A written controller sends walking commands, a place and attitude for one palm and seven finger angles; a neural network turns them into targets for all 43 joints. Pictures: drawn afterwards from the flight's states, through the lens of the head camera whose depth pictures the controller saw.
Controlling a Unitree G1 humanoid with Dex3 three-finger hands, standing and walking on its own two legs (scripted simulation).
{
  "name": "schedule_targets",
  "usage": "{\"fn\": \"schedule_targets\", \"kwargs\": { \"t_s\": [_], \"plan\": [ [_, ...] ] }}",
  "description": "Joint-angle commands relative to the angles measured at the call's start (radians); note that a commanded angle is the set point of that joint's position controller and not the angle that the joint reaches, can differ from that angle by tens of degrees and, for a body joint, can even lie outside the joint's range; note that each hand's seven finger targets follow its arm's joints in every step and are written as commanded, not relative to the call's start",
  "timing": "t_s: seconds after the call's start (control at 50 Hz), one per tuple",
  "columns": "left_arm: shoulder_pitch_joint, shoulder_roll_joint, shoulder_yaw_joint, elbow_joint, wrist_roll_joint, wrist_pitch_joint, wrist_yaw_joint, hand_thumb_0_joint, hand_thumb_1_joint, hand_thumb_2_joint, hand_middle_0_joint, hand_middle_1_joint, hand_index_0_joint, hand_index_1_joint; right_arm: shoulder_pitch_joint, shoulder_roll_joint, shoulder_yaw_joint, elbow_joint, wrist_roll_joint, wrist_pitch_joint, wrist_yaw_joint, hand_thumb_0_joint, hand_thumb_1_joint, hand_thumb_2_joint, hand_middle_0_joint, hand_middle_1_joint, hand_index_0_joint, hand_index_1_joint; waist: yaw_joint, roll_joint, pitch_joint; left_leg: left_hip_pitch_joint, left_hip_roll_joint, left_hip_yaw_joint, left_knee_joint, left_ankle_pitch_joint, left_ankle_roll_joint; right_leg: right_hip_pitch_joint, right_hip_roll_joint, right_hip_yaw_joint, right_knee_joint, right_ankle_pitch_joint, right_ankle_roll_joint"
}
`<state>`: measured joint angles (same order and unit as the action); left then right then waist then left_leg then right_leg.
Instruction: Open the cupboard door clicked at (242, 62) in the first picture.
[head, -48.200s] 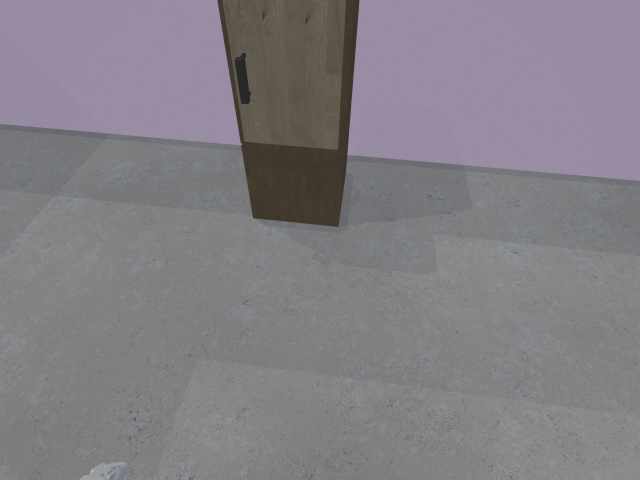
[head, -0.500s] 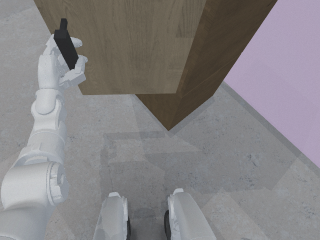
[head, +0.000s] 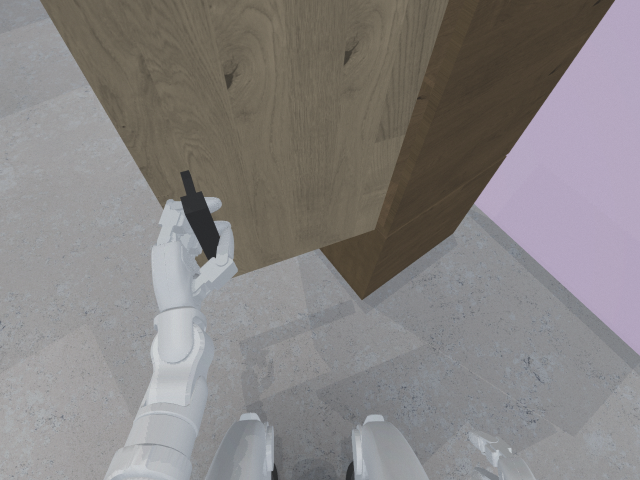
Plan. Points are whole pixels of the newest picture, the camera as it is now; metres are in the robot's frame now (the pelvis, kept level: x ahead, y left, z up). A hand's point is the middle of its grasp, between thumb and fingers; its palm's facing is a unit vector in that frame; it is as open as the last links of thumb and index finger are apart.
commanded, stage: pull the door open along its arc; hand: left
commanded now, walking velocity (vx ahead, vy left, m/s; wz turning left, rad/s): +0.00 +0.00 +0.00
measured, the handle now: (203, 220) +0.43 +0.15 +0.02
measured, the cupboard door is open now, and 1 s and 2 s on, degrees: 75 99 100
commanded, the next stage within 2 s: open thumb and fingers to let go in 0.60 s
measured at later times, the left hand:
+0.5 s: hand (292, 328) +0.29 +0.04 +0.02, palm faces +0.31 -0.95 -0.03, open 6.6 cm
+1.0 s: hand (295, 329) +0.29 +0.03 +0.01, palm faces +0.37 -0.93 -0.04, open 8.0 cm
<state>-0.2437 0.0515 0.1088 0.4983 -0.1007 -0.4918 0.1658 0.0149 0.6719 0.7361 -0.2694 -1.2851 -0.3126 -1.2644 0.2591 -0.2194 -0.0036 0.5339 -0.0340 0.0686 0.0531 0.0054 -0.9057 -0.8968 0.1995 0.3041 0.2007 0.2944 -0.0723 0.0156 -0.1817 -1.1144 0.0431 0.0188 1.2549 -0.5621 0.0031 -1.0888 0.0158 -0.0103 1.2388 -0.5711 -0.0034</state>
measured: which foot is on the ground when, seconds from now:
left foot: down 0.00-1.00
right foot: down 0.00-1.00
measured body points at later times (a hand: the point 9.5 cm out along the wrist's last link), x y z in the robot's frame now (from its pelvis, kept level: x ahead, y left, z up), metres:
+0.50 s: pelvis +0.01 -0.03 +0.00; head +0.09 -0.04 +0.44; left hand +0.27 +0.08 +0.02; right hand +0.19 -0.23 -0.11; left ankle +0.01 +0.12 -0.63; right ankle +0.00 -0.12 -0.63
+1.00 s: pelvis -0.01 -0.05 -0.01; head +0.08 -0.06 +0.43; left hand +0.27 +0.08 +0.02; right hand +0.18 -0.25 -0.12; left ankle +0.01 +0.12 -0.63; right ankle +0.00 -0.12 -0.63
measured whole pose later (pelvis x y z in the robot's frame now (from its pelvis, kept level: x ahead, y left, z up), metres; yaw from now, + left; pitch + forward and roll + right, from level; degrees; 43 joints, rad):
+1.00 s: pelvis -0.01 -0.05 -0.01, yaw +5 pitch +21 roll +2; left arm 0.03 -0.11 -0.21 0.32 0.13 -0.45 0.56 0.00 0.35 0.66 -0.34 -1.28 -0.39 -1.29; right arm 0.16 -0.18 -0.01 0.60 -0.09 -0.08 0.02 0.01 -0.91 -0.90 0.20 0.30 0.20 0.29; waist -0.02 0.02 -0.20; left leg -1.10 0.01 -0.06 1.26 -0.53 -0.06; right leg -1.06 -0.01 -0.09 1.31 -0.61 -0.08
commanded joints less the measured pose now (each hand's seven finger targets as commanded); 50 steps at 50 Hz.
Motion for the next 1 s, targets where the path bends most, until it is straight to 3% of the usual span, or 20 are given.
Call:
{"fn": "schedule_targets", "kwargs": {
  "t_s": [0.0, 0.06, 0.1, 0.14, 0.26, 0.38, 0.42, 0.5, 0.54, 0.58, 0.6, 0.66, 0.68, 0.7, 0.74, 0.8, 0.92, 0.98],
  "plan": [
    [-0.027, 0.048, 0.055, -0.223, 0.067, -0.088, 0.262, 0.000, 0.900, 0.900, -0.400, -1.350, -0.400, -1.350, 0.025, -0.097, -0.054, -0.092, -0.036, -0.041, 0.003, 0.000, -0.900, -0.900, 0.200, 0.300, 0.200, 0.300, 0.071, -0.037, -0.400, 0.235, -0.044, -0.010, -0.113, 0.436, -0.008, 0.311, 0.005, -0.032, -0.104, 0.522, -0.017],
    [0.006, -0.048, -0.051, -0.233, 0.185, -0.086, 0.393, 0.000, 0.900, 0.900, -0.400, -1.350, -0.400, -1.350, -0.001, -0.084, -0.057, -0.085, -0.054, -0.046, 0.015, 0.000, -0.900, -0.900, 0.200, 0.300, 0.200, 0.300, 0.068, -0.023, -0.405, 0.257, -0.043, -0.018, -0.109, 0.450, -0.012, 0.283, 0.003, -0.040, -0.097, 0.505, -0.023],
    [0.023, -0.083, -0.119, -0.259, 0.242, -0.082, 0.417, 0.000, 0.900, 0.900, -0.400, -1.350, -0.400, -1.350, -0.015, -0.075, -0.060, -0.083, -0.064, -0.056, 0.014, 0.000, -0.900, -0.900, 0.200, 0.300, 0.200, 0.300, 0.057, -0.036, -0.430, 0.267, -0.046, -0.015, -0.098, 0.455, -0.007, 0.301, 0.002, -0.035, -0.107, 0.535, -0.024],
    [0.044, -0.119, -0.179, -0.278, 0.268, -0.073, 0.413, 0.000, 0.900, 0.900, -0.400, -1.350, -0.400, -1.350, -0.029, -0.070, -0.059, -0.083, -0.065, -0.062, 0.009, 0.000, -0.900, -0.900, 0.200, 0.300, 0.200, 0.300, 0.049, -0.033, -0.412, 0.279, -0.047, -0.013, -0.106, 0.431, -0.006, 0.305, -0.002, -0.035, -0.121, 0.525, -0.027],
    [0.184, -0.222, -0.301, -0.363, 0.239, -0.053, 0.389, 0.000, 0.900, 0.900, -0.400, -1.350, -0.400, -1.350, -0.075, -0.046, -0.048, -0.096, -0.058, -0.100, -0.007, 0.000, -0.900, -0.900, 0.200, 0.300, 0.200, 0.300, 0.051, -0.076, -0.390, 0.286, -0.056, -0.014, -0.124, 0.384, -0.002, 0.359, -0.011, -0.026, -0.168, 0.529, -0.022],
    [0.333, -0.274, -0.380, -0.405, 0.279, -0.027, 0.392, 0.000, 0.900, 0.900, -0.400, -1.350, -0.400, -1.350, -0.111, -0.029, -0.032, -0.101, -0.058, -0.153, -0.014, 0.000, -0.900, -0.900, 0.200, 0.300, 0.200, 0.300, 0.053, -0.089, -0.328, 0.250, -0.063, -0.026, -0.118, 0.335, -0.002, 0.341, -0.021, -0.019, -0.180, 0.500, -0.022],
    [0.371, -0.311, -0.405, -0.412, 0.266, -0.014, 0.394, 0.000, 0.900, 0.900, -0.400, -1.350, -0.400, -1.350, -0.132, -0.023, -0.026, -0.100, -0.057, -0.172, -0.012, 0.000, -0.900, -0.900, 0.200, 0.300, 0.200, 0.300, 0.053, -0.096, -0.314, 0.239, -0.066, -0.026, -0.115, 0.299, -0.004, 0.326, -0.025, -0.017, -0.187, 0.473, -0.017],
    [0.506, -0.371, -0.469, -0.472, 0.259, 0.023, 0.388, 0.000, 0.900, 0.900, -0.400, -1.350, -0.400, -1.350, -0.150, -0.014, -0.019, -0.119, -0.050, -0.203, -0.003, 0.000, -0.900, -0.900, 0.200, 0.300, 0.200, 0.300, 0.069, -0.077, -0.346, 0.247, -0.072, -0.025, -0.114, 0.314, -0.007, 0.355, -0.031, -0.016, -0.186, 0.523, -0.016],
    [0.556, -0.383, -0.487, -0.500, 0.248, 0.044, 0.379, 0.000, 0.900, 0.900, -0.400, -1.350, -0.400, -1.350, -0.144, -0.012, -0.014, -0.123, -0.047, -0.215, 0.001, 0.000, -0.900, -0.900, 0.200, 0.300, 0.200, 0.300, 0.062, -0.108, -0.325, 0.235, -0.073, -0.031, -0.113, 0.304, -0.010, 0.375, -0.040, -0.008, -0.195, 0.568, -0.005],
    [0.491, -0.332, -0.442, -0.494, 0.255, 0.052, 0.392, 0.000, 0.900, 0.900, -0.400, -1.350, -0.400, -1.350, -0.138, -0.020, -0.016, -0.115, -0.047, -0.216, -0.007, 0.000, -0.900, -0.900, 0.200, 0.300, 0.200, 0.300, 0.050, -0.109, -0.301, 0.211, -0.073, -0.040, -0.099, 0.293, -0.012, 0.358, -0.041, 0.002, -0.195, 0.561, -0.006],
    [0.443, -0.316, -0.423, -0.495, 0.257, 0.053, 0.401, 0.000, 0.900, 0.900, -0.400, -1.350, -0.400, -1.350, -0.135, -0.021, -0.016, -0.106, -0.051, -0.216, -0.010, 0.000, -0.900, -0.900, 0.200, 0.300, 0.200, 0.300, 0.046, -0.089, -0.300, 0.208, -0.074, -0.036, -0.090, 0.284, -0.013, 0.343, -0.047, 0.013, -0.195, 0.562, -0.001],
    [0.317, -0.270, -0.368, -0.449, 0.267, 0.042, 0.421, 0.000, 0.900, 0.900, -0.400, -1.350, -0.400, -1.350, -0.125, -0.026, -0.018, -0.087, -0.057, -0.214, -0.020, 0.000, -0.900, -0.900, 0.200, 0.300, 0.200, 0.300, 0.031, -0.106, -0.270, 0.179, -0.074, -0.041, -0.074, 0.244, -0.013, 0.304, -0.052, 0.027, -0.199, 0.486, 0.004],
    [0.197, -0.216, -0.321, -0.435, 0.268, 0.030, 0.432, 0.000, 0.900, 0.900, -0.400, -1.350, -0.400, -1.350, -0.122, -0.030, -0.020, -0.071, -0.059, -0.210, -0.028, 0.000, -0.900, -0.900, 0.200, 0.300, 0.200, 0.300, 0.017, -0.110, -0.250, 0.152, -0.074, -0.044, -0.057, 0.233, -0.009, 0.284, -0.056, 0.039, -0.202, 0.459, 0.006],
    [0.184, -0.217, -0.312, -0.432, 0.262, 0.018, 0.433, 0.000, 0.830, 0.870, -0.395, -1.342, -0.395, -1.342, -0.127, -0.030, -0.025, -0.069, -0.061, -0.209, -0.030, 0.000, -0.900, -0.900, 0.200, 0.300, 0.200, 0.300, 0.029, -0.103, -0.292, 0.144, -0.077, -0.041, -0.049, 0.220, -0.011, 0.303, -0.064, 0.064, -0.206, 0.449, 0.012],
    [0.220, -0.223, -0.307, -0.388, 0.246, 0.008, 0.420, 0.000, 0.690, 0.810, -0.385, -1.327, -0.385, -1.327, -0.125, -0.026, -0.025, -0.070, -0.057, -0.207, -0.032, 0.000, -0.900, -0.900, 0.200, 0.300, 0.200, 0.300, 0.036, -0.139, -0.306, 0.127, -0.079, -0.043, -0.052, 0.214, -0.013, 0.346, -0.075, 0.085, -0.217, 0.474, 0.018],
    [0.192, -0.213, -0.306, -0.407, 0.237, -0.006, 0.409, 0.000, 0.480, 0.720, -0.370, -1.305, -0.370, -1.305, -0.125, -0.028, -0.031, -0.078, -0.055, -0.198, -0.033, 0.000, -0.900, -0.900, 0.200, 0.300, 0.200, 0.300, 0.044, -0.120, -0.357, 0.123, -0.081, -0.036, -0.049, 0.224, -0.010, 0.385, -0.082, 0.105, -0.216, 0.489, 0.018],
    [0.124, -0.214, -0.314, -0.376, 0.234, -0.020, 0.403, 0.000, 0.060, 0.540, -0.340, -1.260, -0.340, -1.260, -0.127, -0.036, -0.036, -0.071, -0.053, -0.188, -0.038, 0.000, -0.900, -0.900, 0.200, 0.300, 0.200, 0.300, 0.025, -0.150, -0.323, 0.122, -0.076, -0.039, -0.055, 0.181, -0.004, 0.336, -0.075, 0.094, -0.231, 0.363, 0.013],
    [0.084, -0.204, -0.303, -0.360, 0.238, -0.029, 0.412, 0.000, -0.150, 0.450, -0.325, -1.237, -0.325, -1.237, -0.131, -0.041, -0.037, -0.070, -0.055, -0.188, -0.039, 0.000, -0.900, -0.900, 0.200, 0.300, 0.200, 0.300, 0.036, -0.120, -0.322, 0.122, -0.075, -0.039, -0.059, 0.169, -0.001, 0.312, -0.067, 0.082, -0.230, 0.286, 0.000]
  ]
}}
